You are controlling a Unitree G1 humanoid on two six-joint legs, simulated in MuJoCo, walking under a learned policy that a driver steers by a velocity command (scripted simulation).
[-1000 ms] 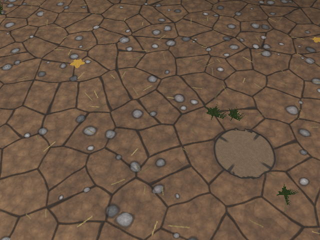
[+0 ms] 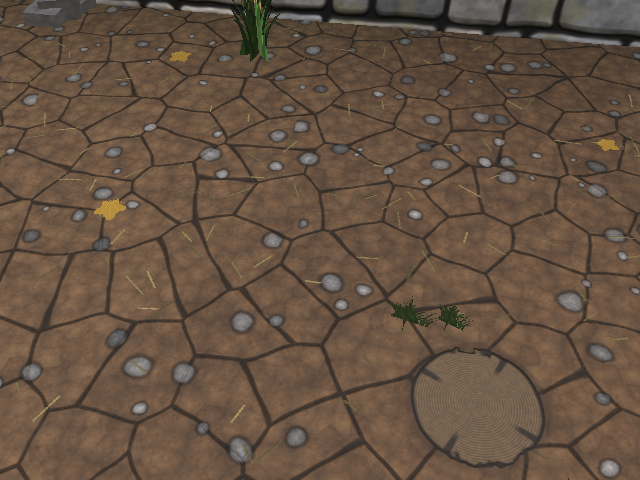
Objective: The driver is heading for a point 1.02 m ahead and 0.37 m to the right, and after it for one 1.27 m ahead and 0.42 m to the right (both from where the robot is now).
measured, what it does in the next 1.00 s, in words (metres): walks ahead, turning right: right foot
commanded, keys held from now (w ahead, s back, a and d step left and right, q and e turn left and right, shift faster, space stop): w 0.38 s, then w+e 0.32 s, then s+e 0.30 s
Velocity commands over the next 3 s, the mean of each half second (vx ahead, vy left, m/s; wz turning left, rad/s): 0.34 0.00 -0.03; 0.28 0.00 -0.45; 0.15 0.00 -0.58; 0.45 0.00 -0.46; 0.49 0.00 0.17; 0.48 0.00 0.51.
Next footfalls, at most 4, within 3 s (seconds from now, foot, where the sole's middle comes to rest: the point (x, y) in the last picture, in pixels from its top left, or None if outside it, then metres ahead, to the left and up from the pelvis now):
0.72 right None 0.43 -0.05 -0.78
1.38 left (291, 466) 0.57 0.10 -0.78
1.86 right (454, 420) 0.67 -0.26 -0.78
2.42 left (487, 302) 0.99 -0.40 -0.78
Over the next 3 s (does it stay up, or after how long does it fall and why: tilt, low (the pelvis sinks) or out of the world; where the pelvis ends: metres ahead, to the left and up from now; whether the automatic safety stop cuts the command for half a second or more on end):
stays up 1.08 -0.57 -0.02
